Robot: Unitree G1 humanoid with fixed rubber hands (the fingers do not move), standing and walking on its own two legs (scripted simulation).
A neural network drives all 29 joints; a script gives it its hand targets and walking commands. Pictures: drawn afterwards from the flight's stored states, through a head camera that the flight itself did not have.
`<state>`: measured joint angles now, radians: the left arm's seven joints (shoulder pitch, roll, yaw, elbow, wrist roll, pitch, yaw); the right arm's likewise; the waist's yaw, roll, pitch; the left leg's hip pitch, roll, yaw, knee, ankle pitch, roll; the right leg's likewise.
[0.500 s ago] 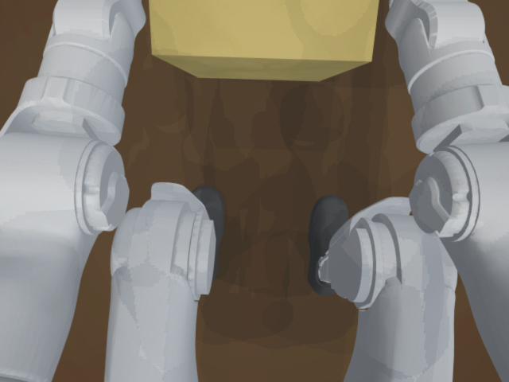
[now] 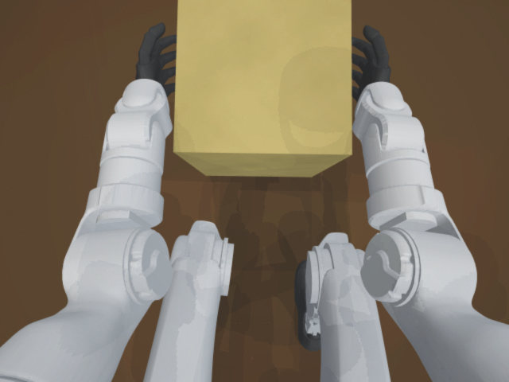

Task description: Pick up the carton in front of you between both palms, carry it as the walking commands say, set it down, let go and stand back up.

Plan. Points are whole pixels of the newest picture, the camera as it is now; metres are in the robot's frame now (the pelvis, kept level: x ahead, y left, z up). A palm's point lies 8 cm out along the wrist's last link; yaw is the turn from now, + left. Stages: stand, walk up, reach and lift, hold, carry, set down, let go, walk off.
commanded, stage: reach and lift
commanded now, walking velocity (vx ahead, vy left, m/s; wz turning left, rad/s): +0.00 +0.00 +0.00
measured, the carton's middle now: (261, 105) +0.52 +0.04 -0.14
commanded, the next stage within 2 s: none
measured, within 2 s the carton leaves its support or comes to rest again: neither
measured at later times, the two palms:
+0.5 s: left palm (114, 52) +0.47 +0.17 +0.07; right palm (447, 65) +0.49 -0.12 +0.07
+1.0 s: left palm out of the picture +0.43 +0.16 +0.23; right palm out of the picture +0.44 -0.13 +0.23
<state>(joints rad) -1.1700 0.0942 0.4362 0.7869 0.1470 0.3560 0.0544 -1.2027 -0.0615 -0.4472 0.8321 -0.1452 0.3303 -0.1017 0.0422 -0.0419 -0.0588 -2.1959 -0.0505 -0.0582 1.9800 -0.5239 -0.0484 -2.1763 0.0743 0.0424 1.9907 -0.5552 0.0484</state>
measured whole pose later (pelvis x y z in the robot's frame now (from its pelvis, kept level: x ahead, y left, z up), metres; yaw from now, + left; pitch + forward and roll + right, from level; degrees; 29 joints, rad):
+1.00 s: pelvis +0.06 +0.00 +0.25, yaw +1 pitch +25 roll +0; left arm -0.55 -0.11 0.39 0.55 0.23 0.39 0.01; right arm -0.56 0.13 -0.39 0.57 -0.22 0.37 -0.04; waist 0.01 -0.02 -0.20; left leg -1.13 -0.03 -0.06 1.09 -0.40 -0.02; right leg -1.11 0.04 0.06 1.10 -0.43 0.02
